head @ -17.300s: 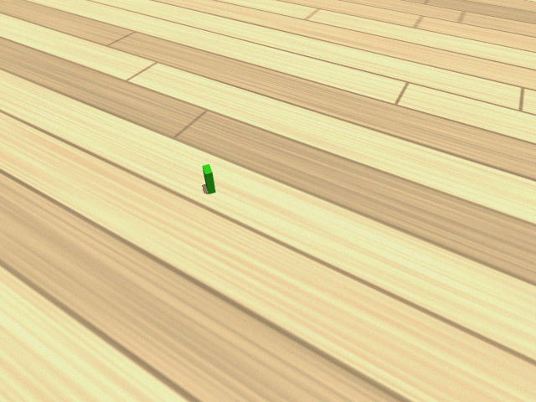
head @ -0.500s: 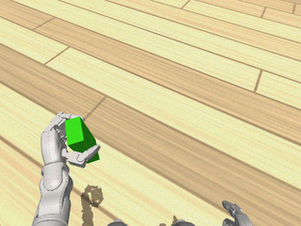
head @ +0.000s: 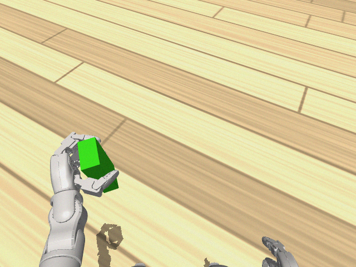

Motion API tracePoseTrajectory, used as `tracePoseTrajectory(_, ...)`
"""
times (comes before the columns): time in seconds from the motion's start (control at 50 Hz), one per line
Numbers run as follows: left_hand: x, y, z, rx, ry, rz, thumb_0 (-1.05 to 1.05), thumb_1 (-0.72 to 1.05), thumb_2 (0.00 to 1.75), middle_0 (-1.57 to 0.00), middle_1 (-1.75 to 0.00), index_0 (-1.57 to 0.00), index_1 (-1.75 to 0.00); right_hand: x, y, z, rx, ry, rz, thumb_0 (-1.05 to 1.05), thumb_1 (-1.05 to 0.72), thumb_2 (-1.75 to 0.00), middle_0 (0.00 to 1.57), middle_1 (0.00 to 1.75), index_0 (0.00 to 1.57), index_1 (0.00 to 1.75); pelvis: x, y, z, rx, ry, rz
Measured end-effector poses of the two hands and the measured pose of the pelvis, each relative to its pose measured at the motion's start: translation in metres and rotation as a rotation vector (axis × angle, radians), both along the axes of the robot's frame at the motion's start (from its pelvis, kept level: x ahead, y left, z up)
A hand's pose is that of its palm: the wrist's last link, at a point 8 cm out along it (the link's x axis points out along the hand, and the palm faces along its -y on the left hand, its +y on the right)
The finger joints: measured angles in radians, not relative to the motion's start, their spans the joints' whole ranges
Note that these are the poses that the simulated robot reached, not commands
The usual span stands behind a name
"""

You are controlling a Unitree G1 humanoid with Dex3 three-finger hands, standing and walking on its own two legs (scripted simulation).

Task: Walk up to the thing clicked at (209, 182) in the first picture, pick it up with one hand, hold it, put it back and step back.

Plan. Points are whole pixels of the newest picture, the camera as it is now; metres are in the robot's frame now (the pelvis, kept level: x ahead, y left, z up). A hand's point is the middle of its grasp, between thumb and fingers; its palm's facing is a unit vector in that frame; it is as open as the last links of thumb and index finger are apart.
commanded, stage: crouch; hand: left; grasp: from the side
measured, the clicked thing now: (100, 167) +0.34 +0.17 +0.03
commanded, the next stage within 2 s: lower in 1.76 s
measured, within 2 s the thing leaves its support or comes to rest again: neither
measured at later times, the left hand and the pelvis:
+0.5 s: hand (106, 190) +0.37 +0.21 -0.17, palm faces +0.34 -0.94 -0.03, open 10.3 cm; pelvis -0.03 +0.00 -0.16, yaw -1 degrees
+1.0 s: hand (110, 208) +0.39 +0.25 -0.39, palm faces +0.39 -0.92 -0.05, open 10.3 cm; pelvis -0.08 +0.01 -0.34, yaw -4 degrees
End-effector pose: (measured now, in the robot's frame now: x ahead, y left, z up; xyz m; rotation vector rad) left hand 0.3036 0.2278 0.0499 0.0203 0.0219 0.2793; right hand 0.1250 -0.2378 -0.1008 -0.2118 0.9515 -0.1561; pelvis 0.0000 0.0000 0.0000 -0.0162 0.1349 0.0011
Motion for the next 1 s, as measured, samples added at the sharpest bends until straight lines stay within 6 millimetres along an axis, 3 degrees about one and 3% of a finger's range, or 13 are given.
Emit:
tracePoseTrajectory(0.1, -0.003, 0.004, -0.021, -0.031, 0.023, 0.051, -0.06, -0.55, 1.12, -0.73, -1.12, -0.79, -1.15, -0.004, -0.003, -0.004, -0.009, 0.006, 0.009, 0.01, -0.88, -0.90, 0.20, 0.30, 0.20, 0.30, -0.006, -0.001, -0.005, 0.002, 0.026, 0.000)
tracePoseTrajectory(0.24, 0.001, 0.013, -0.079, -0.009, 0.045, 0.083, -0.06, -0.56, 1.13, -0.73, -1.13, -0.78, -1.16, -0.017, -0.012, -0.035, -0.044, 0.073, 0.040, 0.01, -0.86, -0.90, 0.20, 0.30, 0.20, 0.30, -0.018, -0.003, -0.033, 0.003, 0.130, 0.003)
tracePoseTrajectory(0.44, 0.028, 0.025, -0.191, 0.009, -0.021, 0.061, -0.06, -0.55, 1.14, -0.72, -1.14, -0.77, -1.18, -0.036, -0.022, -0.139, -0.068, 0.187, 0.071, 0.01, -0.87, -0.90, 0.20, 0.30, 0.20, 0.30, -0.029, 0.001, -0.131, -0.017, 0.343, -0.010)
tracePoseTrajectory(0.58, 0.025, 0.037, -0.257, 0.009, -0.003, 0.124, -0.05, -0.55, 1.14, -0.72, -1.14, -0.77, -1.18, -0.049, -0.013, -0.207, -0.022, 0.269, 0.086, 0.01, -0.88, -0.91, 0.20, 0.30, 0.20, 0.30, -0.039, 0.003, -0.183, -0.020, 0.413, -0.021)
tracePoseTrajectory(0.68, 0.027, 0.046, -0.300, 0.015, -0.007, 0.134, -0.05, -0.56, 1.14, -0.72, -1.14, -0.77, -1.18, -0.060, -0.009, -0.245, -0.016, 0.308, 0.113, 0.01, -0.89, -0.91, 0.20, 0.30, 0.20, 0.30, -0.051, 0.002, -0.218, -0.022, 0.446, -0.026)
tracePoseTrajectory(0.84, 0.039, 0.056, -0.377, 0.016, 0.001, 0.127, -0.05, -0.56, 1.15, -0.71, -1.15, -0.77, -1.19, -0.080, -0.020, -0.300, -0.077, 0.341, 0.130, 0.01, -0.90, -0.91, 0.20, 0.30, 0.20, 0.30, -0.070, 0.003, -0.285, -0.040, 0.454, -0.039)
tracePoseTrajectory(1.0, 0.042, 0.066, -0.435, 0.018, 0.017, 0.124, -0.05, -0.57, 1.16, -0.71, -1.16, -0.76, -1.20, -0.110, -0.027, -0.344, -0.112, 0.399, 0.121, 0.01, -0.91, -0.91, 0.20, 0.30, 0.20, 0.30, -0.082, 0.006, -0.335, -0.049, 0.425, -0.052)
